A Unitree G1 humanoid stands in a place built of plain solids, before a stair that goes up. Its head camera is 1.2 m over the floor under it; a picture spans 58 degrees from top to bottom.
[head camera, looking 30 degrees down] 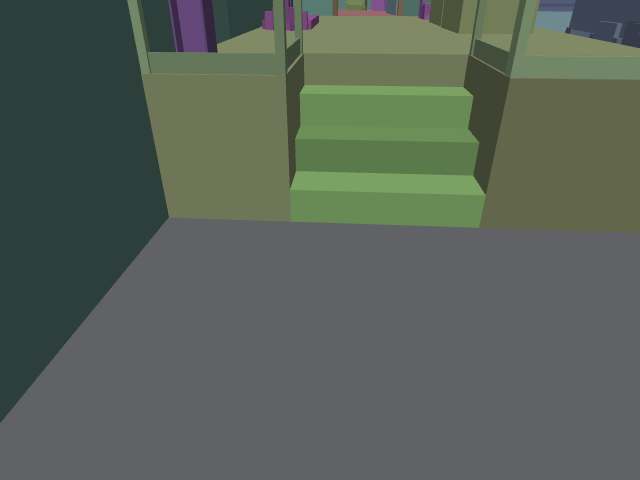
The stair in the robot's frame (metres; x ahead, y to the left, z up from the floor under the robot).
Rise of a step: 0.21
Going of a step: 0.30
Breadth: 1.12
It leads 4 degrees to the right of straight ahead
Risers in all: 4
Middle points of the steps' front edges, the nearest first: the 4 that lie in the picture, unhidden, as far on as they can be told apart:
2.26 -0.38 0.21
2.56 -0.40 0.41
2.86 -0.42 0.62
3.16 -0.44 0.83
